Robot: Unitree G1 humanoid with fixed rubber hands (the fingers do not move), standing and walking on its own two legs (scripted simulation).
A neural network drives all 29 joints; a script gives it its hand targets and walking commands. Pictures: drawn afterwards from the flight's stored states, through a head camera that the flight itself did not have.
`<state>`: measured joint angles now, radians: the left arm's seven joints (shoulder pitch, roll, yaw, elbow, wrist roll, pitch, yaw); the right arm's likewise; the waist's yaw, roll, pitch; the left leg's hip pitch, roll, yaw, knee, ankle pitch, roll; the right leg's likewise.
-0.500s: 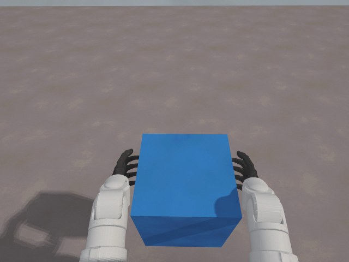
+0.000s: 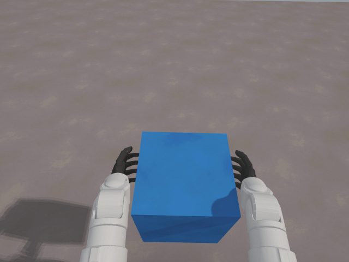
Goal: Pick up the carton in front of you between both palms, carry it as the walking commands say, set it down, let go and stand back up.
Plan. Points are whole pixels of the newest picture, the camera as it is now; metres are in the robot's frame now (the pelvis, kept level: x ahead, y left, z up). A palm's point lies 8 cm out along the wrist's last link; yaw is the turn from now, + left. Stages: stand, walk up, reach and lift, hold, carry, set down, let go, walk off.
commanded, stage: hold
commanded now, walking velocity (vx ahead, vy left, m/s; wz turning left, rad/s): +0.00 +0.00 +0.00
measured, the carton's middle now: (182, 191) +0.30 +0.00 -0.04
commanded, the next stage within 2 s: set down in 0.02 s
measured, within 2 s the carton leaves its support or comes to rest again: neither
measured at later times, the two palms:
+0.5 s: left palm (126, 179) +0.34 +0.15 -0.06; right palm (232, 181) +0.34 -0.14 -0.05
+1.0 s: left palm (136, 196) +0.37 +0.15 -0.24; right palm (218, 191) +0.41 -0.15 -0.23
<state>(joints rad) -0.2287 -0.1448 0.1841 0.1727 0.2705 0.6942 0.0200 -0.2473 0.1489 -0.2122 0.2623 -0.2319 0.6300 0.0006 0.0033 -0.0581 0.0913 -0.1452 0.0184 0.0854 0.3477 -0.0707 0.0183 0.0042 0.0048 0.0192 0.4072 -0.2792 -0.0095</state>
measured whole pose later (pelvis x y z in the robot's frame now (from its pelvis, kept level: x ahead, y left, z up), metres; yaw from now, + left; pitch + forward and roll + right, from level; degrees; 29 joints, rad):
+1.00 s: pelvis -0.04 -0.02 -0.17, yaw -1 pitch +39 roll -1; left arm -0.74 -0.12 0.49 0.52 0.26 0.23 0.04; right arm -0.83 0.05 -0.42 0.68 -0.19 0.21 -0.01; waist 0.03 -0.06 -0.15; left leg -1.65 0.02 -0.03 1.26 -0.29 -0.02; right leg -1.51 0.09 0.00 1.40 -0.57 -0.03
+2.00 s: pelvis -0.08 -0.02 -0.37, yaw -3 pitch +47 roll +1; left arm -1.33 0.07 0.57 0.82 0.14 0.24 0.10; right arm -1.43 -0.26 -0.16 1.02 -0.09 0.23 -0.08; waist 0.15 0.01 0.13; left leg -2.36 -0.01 -0.04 1.92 -0.38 -0.06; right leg -2.22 0.13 0.00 2.12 -0.72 -0.01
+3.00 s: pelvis -0.09 -0.01 -0.39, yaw -2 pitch +41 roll +3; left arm -1.44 0.22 0.64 1.09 0.14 0.14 0.00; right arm -1.54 -0.26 -0.17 1.11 -0.18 0.18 0.03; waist 0.11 0.05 0.29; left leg -2.35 0.00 -0.02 2.00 -0.37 -0.06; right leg -2.22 0.14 0.02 2.22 -0.72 -0.01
